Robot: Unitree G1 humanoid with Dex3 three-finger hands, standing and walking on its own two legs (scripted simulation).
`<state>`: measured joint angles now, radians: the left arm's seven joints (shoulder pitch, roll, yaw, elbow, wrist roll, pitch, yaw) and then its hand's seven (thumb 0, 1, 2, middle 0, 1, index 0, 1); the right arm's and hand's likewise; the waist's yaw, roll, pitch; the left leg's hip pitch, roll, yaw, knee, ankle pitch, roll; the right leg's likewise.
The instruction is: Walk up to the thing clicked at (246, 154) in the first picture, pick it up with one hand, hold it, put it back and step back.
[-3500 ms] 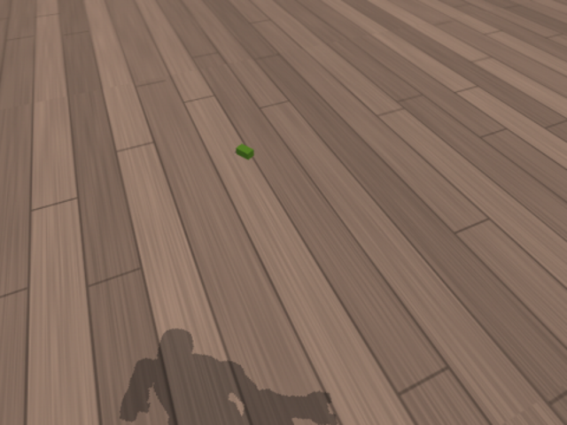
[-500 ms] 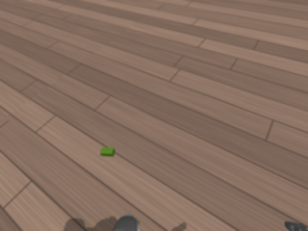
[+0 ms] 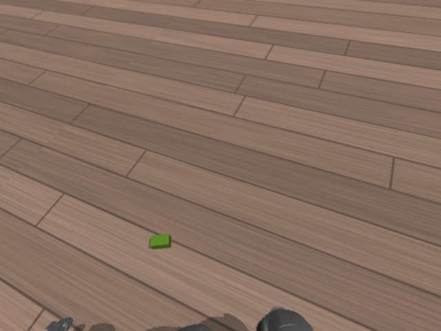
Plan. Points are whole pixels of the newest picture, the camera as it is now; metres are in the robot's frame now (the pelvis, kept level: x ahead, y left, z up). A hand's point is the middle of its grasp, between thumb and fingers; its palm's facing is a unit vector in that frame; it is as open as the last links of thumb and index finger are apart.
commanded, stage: walk up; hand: left
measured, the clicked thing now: (160, 241) +0.56 +0.34 -0.72
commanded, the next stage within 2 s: none
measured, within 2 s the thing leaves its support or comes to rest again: neither
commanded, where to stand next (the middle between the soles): +0.15 +0.10 m, yaw -2 degrees
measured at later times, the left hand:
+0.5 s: hand out of the picture +0.11 +0.43 -0.16, palm faces -0.04 -0.92 -0.40, open 7.4 cm
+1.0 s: hand (59, 296) +0.22 +0.37 -0.13, palm faces -0.06 -0.90 -0.43, open 7.4 cm
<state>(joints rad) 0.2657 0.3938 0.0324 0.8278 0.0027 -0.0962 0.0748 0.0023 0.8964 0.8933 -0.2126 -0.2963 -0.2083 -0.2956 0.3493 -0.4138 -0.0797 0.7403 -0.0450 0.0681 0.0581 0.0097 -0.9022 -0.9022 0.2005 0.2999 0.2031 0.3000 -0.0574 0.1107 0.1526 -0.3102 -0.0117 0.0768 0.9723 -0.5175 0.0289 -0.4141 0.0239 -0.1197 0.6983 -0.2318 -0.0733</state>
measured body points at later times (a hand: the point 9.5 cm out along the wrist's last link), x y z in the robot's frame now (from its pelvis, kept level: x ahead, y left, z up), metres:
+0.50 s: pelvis +0.06 +0.14 +0.00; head +0.08 +0.16 +0.45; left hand +0.12 +0.47 -0.13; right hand +0.10 -0.18 -0.11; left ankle +0.08 +0.29 -0.71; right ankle +0.07 -0.01 -0.69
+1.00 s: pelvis +0.08 +0.09 -0.01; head +0.11 +0.08 +0.44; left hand +0.22 +0.41 -0.10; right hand +0.14 -0.24 -0.12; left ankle +0.08 +0.29 -0.70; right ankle +0.09 -0.01 -0.71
